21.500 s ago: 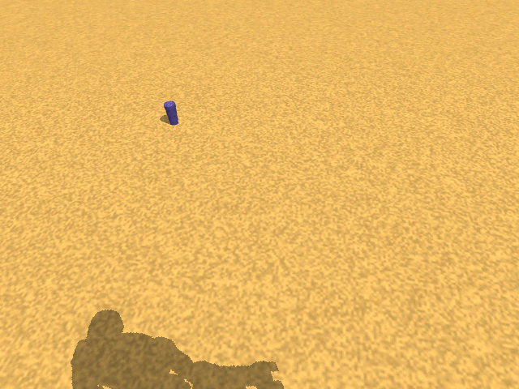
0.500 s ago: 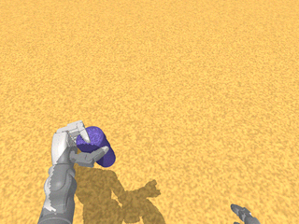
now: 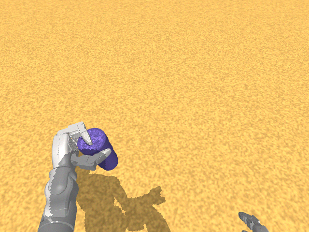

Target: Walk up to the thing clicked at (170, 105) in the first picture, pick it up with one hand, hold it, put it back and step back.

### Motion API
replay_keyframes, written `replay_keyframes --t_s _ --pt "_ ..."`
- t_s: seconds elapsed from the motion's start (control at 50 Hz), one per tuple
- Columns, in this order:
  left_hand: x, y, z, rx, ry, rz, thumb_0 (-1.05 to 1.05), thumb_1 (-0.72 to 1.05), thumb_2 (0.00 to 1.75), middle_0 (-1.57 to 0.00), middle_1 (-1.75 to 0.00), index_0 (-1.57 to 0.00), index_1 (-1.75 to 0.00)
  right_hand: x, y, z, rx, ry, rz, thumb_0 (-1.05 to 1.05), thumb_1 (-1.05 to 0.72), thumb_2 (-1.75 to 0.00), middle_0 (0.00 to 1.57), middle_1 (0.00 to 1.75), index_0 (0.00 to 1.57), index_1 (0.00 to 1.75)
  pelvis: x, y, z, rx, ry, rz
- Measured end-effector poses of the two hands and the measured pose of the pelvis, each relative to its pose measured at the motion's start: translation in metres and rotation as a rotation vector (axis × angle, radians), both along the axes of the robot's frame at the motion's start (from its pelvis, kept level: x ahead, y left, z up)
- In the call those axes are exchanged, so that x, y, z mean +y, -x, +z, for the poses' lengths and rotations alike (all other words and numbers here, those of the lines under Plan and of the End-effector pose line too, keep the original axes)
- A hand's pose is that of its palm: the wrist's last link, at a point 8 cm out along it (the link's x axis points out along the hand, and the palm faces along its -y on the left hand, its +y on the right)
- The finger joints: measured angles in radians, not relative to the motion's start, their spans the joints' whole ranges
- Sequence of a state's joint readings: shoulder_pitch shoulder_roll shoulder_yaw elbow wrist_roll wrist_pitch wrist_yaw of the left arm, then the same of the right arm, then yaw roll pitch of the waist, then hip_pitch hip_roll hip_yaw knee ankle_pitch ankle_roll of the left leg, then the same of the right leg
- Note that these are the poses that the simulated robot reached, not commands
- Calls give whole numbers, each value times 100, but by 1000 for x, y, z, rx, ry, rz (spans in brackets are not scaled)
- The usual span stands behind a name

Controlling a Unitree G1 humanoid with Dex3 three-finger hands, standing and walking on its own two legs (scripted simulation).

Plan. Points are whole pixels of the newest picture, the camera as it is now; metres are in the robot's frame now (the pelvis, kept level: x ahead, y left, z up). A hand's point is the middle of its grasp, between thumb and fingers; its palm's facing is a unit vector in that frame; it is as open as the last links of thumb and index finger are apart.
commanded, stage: hold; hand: left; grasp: from the side
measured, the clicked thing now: (101, 152) +0.35 +0.16 +0.00
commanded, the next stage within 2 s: crouch in 0.36 s
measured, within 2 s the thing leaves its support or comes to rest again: neither
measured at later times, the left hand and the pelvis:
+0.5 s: hand (91, 142) +0.35 +0.17 +0.05, palm faces +0.11 -0.99 +0.00, open 6.5 cm; pelvis +0.01 +0.00 +0.00, yaw +0 degrees
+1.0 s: hand (103, 156) +0.39 +0.18 -0.10, palm faces +0.16 -0.99 -0.01, open 6.7 cm; pelvis -0.02 +0.00 -0.10, yaw -1 degrees
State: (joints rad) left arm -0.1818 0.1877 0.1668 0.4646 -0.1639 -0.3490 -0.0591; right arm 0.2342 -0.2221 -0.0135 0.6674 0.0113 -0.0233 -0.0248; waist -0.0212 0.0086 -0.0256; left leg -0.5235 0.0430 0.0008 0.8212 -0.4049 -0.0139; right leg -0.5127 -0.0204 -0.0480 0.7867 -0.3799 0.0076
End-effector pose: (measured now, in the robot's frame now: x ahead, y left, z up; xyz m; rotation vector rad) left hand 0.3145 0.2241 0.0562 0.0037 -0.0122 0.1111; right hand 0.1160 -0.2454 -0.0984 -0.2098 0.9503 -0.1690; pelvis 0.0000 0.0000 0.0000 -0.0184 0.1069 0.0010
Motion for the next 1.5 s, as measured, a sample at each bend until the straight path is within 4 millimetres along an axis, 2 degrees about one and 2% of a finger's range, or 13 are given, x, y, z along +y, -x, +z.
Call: replay_keyframes --t_s 0.16,0.32,0.54,0.62,0.68,0.78,0.88,1.02,1.12,1.22,1.34,1.5 --pt "2 0 -5 20 6 5 -1 -31 91 -66 -108 -132 -137 3 0 0 -6 0 -2 1 -94 -90 20 30 20 30 3 1 0 4 1 -2" --pt "4 -3 2 -7 -5 6 -1 -30 91 -65 -107 -131 -136 6 -1 -1 0 -7 5 1 -94 -90 20 30 20 30 4 -2 0 3 3 -1" --pt "-1 -9 -3 15 -5 2 -1 -30 92 -65 -107 -131 -136 6 -5 -1 2 -7 5 1 -93 -90 20 30 20 30 4 -6 0 9 3 -1" --pt "0 -11 -10 26 11 24 -1 -29 92 -65 -106 -130 -135 5 -5 -2 8 -5 5 1 -91 -90 20 30 20 30 4 -6 -1 21 4 -2" --pt "1 -10 -24 48 22 49 -1 -29 92 -65 -105 -130 -134 4 -3 -5 18 -2 9 1 -90 -90 20 30 20 30 3 -5 -4 38 4 -1" --pt "3 -10 -56 78 20 71 0 -28 92 -64 -104 -128 -133 0 4 -17 57 13 28 1 -89 -90 20 30 20 30 3 2 -16 89 4 2" --pt "5 -22 -94 50 3 63 0 -28 93 -64 -104 -127 -132 -7 16 -46 102 34 47 1 -89 -90 20 30 20 30 2 13 -44 181 8 3" --pt "9 -48 -170 7 -11 54 -1 -31 94 -65 -106 -126 -133 -16 39 -115 178 57 64 0 -89 -90 20 30 20 30 2 27 -113 338 18 -5" --pt "13 -56 -227 17 -11 68 -1 -33 97 -66 -108 -127 -136 -14 59 -172 253 39 64 0 -90 -90 20 30 20 30 3 37 -162 413 22 -13" --pt "18 -63 -271 17 -26 74 -1 -35 99 -66 -109 -128 -138 -9 81 -222 320 15 64 0 -91 -91 20 30 20 30 3 50 -202 459 22 -19" --pt "22 -76 -321 23 -12 86 -1 -37 101 -66 -112 -130 -141 -9 106 -267 374 20 67 0 -92 -91 20 30 20 30 2 66 -248 491 25 -26" --pt "27 -90 -396 46 -10 83 -1 -40 103 -66 -115 -134 -146 -19 138 -313 443 78 68 0 -93 -91 20 30 21 30 3 82 -307 504 39 -38"
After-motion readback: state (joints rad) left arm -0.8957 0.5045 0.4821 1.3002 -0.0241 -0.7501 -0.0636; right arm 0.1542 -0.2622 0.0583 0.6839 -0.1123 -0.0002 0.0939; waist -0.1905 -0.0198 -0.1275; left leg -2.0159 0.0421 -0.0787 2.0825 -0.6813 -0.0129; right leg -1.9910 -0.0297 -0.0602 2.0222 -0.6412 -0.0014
